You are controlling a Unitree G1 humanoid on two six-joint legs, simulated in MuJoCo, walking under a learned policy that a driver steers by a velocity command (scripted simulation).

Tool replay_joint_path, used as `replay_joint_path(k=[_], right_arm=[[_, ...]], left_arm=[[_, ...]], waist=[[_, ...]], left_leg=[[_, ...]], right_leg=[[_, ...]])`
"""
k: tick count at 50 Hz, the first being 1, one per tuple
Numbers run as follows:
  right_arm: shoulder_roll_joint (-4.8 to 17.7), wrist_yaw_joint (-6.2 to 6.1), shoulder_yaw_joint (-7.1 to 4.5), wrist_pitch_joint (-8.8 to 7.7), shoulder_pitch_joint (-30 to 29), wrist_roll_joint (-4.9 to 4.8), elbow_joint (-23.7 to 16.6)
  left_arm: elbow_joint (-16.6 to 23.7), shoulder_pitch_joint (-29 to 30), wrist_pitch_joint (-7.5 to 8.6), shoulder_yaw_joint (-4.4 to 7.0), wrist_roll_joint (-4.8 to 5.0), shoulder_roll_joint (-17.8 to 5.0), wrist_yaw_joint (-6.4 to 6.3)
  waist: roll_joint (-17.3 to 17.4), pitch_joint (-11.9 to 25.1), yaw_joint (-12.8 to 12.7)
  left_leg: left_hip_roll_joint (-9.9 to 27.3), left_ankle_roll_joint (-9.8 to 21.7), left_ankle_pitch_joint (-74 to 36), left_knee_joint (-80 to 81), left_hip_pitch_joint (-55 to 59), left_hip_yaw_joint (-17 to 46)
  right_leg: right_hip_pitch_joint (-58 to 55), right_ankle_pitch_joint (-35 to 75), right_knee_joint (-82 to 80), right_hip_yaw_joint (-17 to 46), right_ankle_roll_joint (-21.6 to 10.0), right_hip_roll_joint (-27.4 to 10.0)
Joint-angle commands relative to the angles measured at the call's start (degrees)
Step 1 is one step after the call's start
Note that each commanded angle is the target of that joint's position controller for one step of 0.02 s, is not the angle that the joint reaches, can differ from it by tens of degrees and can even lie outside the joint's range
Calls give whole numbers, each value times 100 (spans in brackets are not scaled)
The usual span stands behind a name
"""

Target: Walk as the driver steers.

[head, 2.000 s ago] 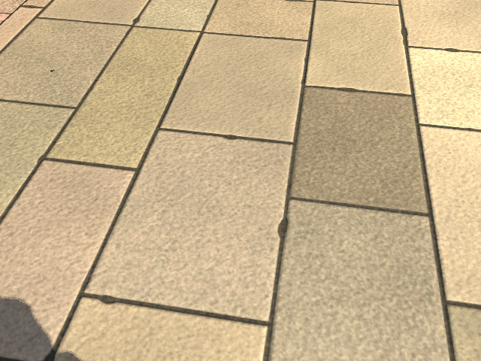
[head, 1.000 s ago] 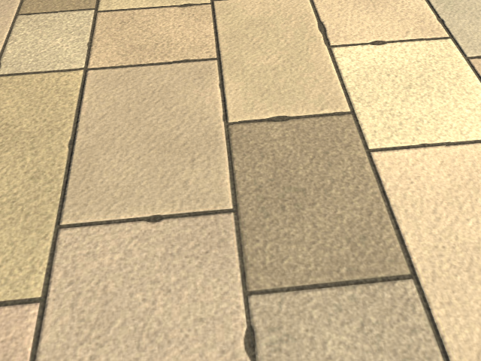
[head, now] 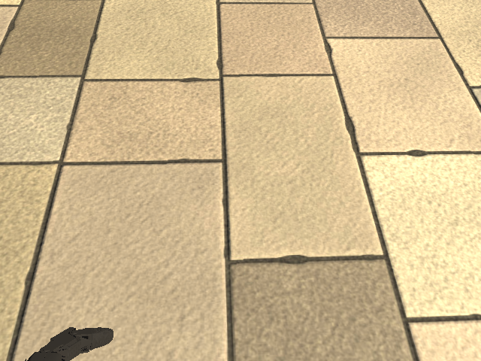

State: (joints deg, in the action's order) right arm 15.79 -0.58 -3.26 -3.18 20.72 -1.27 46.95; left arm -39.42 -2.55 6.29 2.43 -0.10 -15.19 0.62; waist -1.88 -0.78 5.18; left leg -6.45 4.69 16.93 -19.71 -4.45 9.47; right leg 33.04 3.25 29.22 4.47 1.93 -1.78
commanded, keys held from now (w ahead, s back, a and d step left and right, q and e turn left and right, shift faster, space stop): w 0.60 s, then w+e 0.30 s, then no key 0.10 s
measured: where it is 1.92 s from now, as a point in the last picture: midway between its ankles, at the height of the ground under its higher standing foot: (219, 280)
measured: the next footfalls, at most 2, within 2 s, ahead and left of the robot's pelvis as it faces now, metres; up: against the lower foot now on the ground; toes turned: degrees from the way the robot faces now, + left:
right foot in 0.08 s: +0.22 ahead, -0.13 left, +0.00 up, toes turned +3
left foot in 0.58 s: +0.49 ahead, +0.13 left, +0.00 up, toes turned +4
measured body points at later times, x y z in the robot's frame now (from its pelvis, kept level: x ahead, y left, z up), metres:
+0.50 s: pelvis +0.27 -0.02 +0.00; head +0.31 -0.02 +0.45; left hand +0.25 +0.26 -0.13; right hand +0.51 -0.23 -0.09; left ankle +0.44 +0.14 -0.71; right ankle +0.18 -0.13 -0.74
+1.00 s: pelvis +0.54 +0.03 +0.00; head +0.56 +0.02 +0.45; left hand +0.73 +0.26 -0.10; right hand +0.54 -0.26 -0.13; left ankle +0.45 +0.12 -0.74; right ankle +0.70 -0.15 -0.70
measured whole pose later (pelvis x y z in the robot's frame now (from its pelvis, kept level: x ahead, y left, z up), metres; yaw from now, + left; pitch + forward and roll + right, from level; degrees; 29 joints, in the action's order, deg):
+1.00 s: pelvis +0.54 +0.03 +0.00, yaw -6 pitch +1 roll +2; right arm 15.1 -0.1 -3.4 -4.8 18.3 0.3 49.8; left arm -43.1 -8.0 2.5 3.1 0.4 -15.6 1.5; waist -2.4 -1.4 4.0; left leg -2.2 1.7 15.5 -12.9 1.4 -10.6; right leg 37.9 2.9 38.8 2.6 -0.5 -5.3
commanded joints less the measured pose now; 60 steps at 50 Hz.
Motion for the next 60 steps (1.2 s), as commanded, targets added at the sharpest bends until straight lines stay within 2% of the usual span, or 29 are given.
replay_joint_path(k=[1, 3, 4, 5, 6, 7, 8, 10, 14, 19, 25, 27, 29, 30, 31, 32, 33, 34, 37, 43, 50, 52, 54, 55, 56, 57, 58, 59, 60], right_arm=[[893, -42, -217, 8, 304, 27, -168], [879, -35, -208, 39, 140, 35, -213], [716, -13, -133, 24, 8, 83, -317], [398, 0, -18, -43, 421, 97, -416], [281, 16, 51, -113, 876, 31, -357], [787, 34, -55, -140, 389, -52, -384], [885, 47, -89, -150, -173, -52, -515], [750, 67, -102, -160, -552, 79, -618], [397, 76, -34, -95, -508, 100, -645], [210, 126, 61, -160, -1460, 114, -900], [346, 275, 35, -237, -2274, 28, -1234], [485, 302, -19, -261, -2065, 38, -1217], [883, 238, -229, -259, -799, 83, -864], [1328, 171, -347, -232, 269, 152, -694], [1606, 204, -400, -191, 427, 147, -589], [1032, 200, -263, -174, 438, 91, -635], [861, 179, -196, -183, 89, 89, -651], [764, 181, -155, -195, -305, 127, -682], [466, 213, -107, -308, -807, 208, -625], [665, 108, -201, -383, -728, 231, -298], [896, -3, -215, -147, -256, 96, 83], [1034, -30, -252, -59, -323, 17, 142], [1061, -73, -259, 17, -531, -29, 138], [912, -78, -203, -5, -300, 73, 118], [422, -8, -12, -90, 152, 298, -15], [235, 103, 106, -128, 664, 209, 233], [744, 149, -42, -74, 349, -22, 278], [750, 116, -50, -8, -238, -93, 120], [661, 28, -55, 87, -511, -19, 123]], left_arm=[[549, 534, 171, 148, 25, -574, 61], [374, -181, 205, 251, 3, -766, 30], [233, -995, 222, 335, -64, -986, -3], [108, -1857, 201, 464, -129, -1464, -23], [-155, -2272, 112, 483, 1, -1385, 48], [-132, -2131, 87, 355, 109, -934, 50], [-83, -1726, 43, 291, 92, -773, 35], [-46, -1275, 4, 200, -10, -598, 57], [-171, -1243, 51, 215, 27, -695, 64], [-394, -1553, -33, 269, 93, -929, -11], [-741, -2100, -186, 289, 155, -1055, -48], [-784, -2051, -253, 315, 149, -1146, -81], [-750, -1938, -298, 262, 118, -1063, -110], [-574, -1939, -276, 130, -35, -771, -129], [-556, -2735, -165, -55, 39, -124, -80], [-647, -2365, -89, 85, 170, -757, -54], [-476, -1817, -54, 167, 281, -984, -36], [-430, -1558, -62, 160, 246, -917, -59], [-513, -1718, -257, 187, 181, -660, -76], [-327, -1212, -377, 184, 139, -442, -64], [184, -72, -273, 60, 18, -180, 173], [231, -217, -264, 120, 0, -356, 220], [-21, -1144, -232, 293, -42, -695, 207], [-116, -1558, -243, 419, -64, -1106, 120], [-110, -1890, -306, 442, -227, -1510, 6], [-100, -1872, -316, 253, -190, -1086, 6], [-78, -1663, -374, 226, -93, -882, 65], [-65, -1175, -387, 195, -18, -766, 80], [-63, -807, -389, 134, -4, -589, 76]], waist=[[792, -12, -42], [850, 298, -460], [720, 995, -856], [-252, 1894, -973], [-1497, 2169, -907], [-815, 1372, -1030], [-355, 621, -983], [-70, 18, -720], [-339, 61, -505], [-188, -56, -780], [-234, -225, -956], [-310, -90, -752], [-197, 733, -91], [481, 1639, 277], [1995, 2267, -117], [1286, 1941, 159], [983, 1119, 119], [593, 709, -72], [786, 277, -505], [502, -79, -519], [452, -269, -165], [641, -83, -345], [603, 464, -904], [192, 910, -1016], [-999, 1783, -845], [-1011, 2974, -709], [-459, 2729, -867], [-276, 1763, -791], [-12, 1119, -670]], left_leg=[[1659, 650, -1996, 56, 195, 1116], [1472, 493, -3240, -620, 274, 982], [1206, 337, -3367, -1662, -173, 738], [517, -29, -1893, -3501, -1835, 165], [110, -254, 1599, -4779, -3263, -54], [454, -215, 1474, -5253, -3885, 161], [704, -220, 936, -5228, -4017, -70], [1071, -279, 279, -4658, -3734, -343], [1276, -459, -180, -3844, -3342, -576], [1173, -540, -1745, -2010, -3064, -787], [954, -324, -1704, -1074, -2972, -818], [839, -167, -1318, -889, -2546, -907], [711, 144, -1450, -712, -597, -1055], [1831, 549, -1803, -947, 1143, 179], [2963, 1378, -555, -354, 2795, 2688], [2858, 1179, 260, 16, 2518, 2875], [2701, 941, 95, 156, 1778, 2011], [2480, 819, -411, 326, 1004, 1404], [2098, 723, -1144, 917, -234, 346], [2014, 660, -2115, 1286, -276, -910], [2005, 444, -3927, 699, 211, -1662], [2106, 337, -4597, 190, 579, -1594], [1859, 54, -5028, -1042, 632, -1712], [1511, -248, -4055, -2089, 10, -1877], [824, -630, -37, -4190, -1944, -1859], [563, -776, 2570, -5234, -2313, -640], [833, -760, 2383, -5363, -2400, -304], [1018, -743, 2108, -5124, -2828, -521], [1162, -762, 1809, -4700, -2860, -594]], right_leg=[[-318, -414, -262, -163, -211, 120], [-1324, -536, -607, -348, -507, 244], [-2676, -293, -340, 39, -847, -220], [-4837, -326, -194, 1652, -1579, -1332], [-5596, -1472, -828, 3536, -2081, -2113], [-5067, -2522, -1076, 3450, -1846, -1964], [-4256, -2415, -1252, 2708, -1641, -1741], [-3107, -1433, -1619, 1848, -1532, -1310], [-2496, -324, -2010, 993, -1594, -1030], [-2421, 123, -2111, 218, -1392, -768], [-3228, 161, -1743, 326, -1237, -1163], [-3480, 830, -1374, 326, -1117, -1239], [-3099, 1995, 146, -70, -851, -816], [-1936, 427, 1953, -349, -630, -454], [263, -3461, 3743, -274, -334, 478], [885, -3687, 4341, 375, -383, 222], [1157, -3153, 4375, 298, -427, -8], [949, -2650, 4130, 160, -395, -258], [220, -1979, 3655, 179, -286, -569], [731, -592, 2574, 296, -132, -544], [74, 15, 589, -486, -313, -159], [-187, -484, 361, -549, -482, 15], [-1407, -127, -258, -709, -717, 337], [-2586, 1978, -256, -316, -896, -2], [-4794, 4964, 482, 1406, -1815, -1485], [-5339, 5508, 280, 2637, -2656, -2368], [-4725, 4142, -53, 2110, -2499, -2017], [-3966, 2964, -305, 1543, -2142, -1661], [-3108, 2096, -596, 1212, -1874, -1408]])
